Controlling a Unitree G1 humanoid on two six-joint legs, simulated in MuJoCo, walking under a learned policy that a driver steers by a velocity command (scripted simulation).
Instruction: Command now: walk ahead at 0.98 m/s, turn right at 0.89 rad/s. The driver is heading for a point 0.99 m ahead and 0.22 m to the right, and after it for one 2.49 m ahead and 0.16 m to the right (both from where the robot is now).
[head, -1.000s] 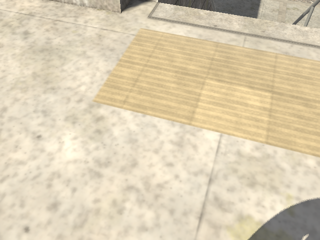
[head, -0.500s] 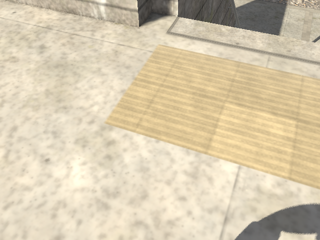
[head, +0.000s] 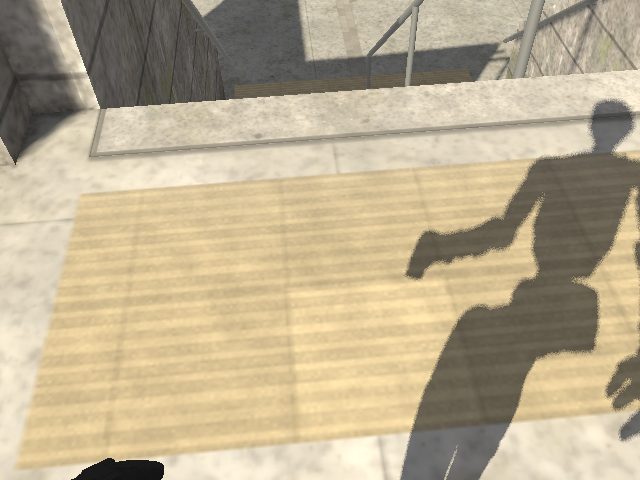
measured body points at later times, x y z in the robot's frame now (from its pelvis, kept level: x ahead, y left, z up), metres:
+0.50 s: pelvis +0.45 -0.05 +0.00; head +0.49 -0.07 +0.45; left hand +0.53 +0.23 -0.11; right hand +0.63 -0.34 -0.05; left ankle +0.72 +0.02 -0.68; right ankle +0.26 -0.03 -0.72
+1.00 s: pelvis +0.84 -0.26 -0.01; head +0.88 -0.28 +0.44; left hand +1.19 -0.30 -0.04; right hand +0.59 -0.37 -0.13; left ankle +0.73 -0.01 -0.72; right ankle +0.92 -0.42 -0.72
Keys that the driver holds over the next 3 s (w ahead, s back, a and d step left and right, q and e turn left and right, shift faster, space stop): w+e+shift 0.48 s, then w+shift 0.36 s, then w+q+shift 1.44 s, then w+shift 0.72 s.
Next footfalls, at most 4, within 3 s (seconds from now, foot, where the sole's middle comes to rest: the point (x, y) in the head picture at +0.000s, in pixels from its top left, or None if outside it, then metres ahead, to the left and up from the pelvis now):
0.12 right None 0.30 -0.04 -0.76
0.56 left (340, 360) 0.76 -0.03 -0.76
1.00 right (504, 284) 0.95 -0.45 -0.76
1.46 left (478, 160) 1.41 -0.49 -0.76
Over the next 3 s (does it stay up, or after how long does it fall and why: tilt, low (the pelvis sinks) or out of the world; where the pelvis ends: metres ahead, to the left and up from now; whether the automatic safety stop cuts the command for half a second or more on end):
stays up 2.26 -0.24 -0.51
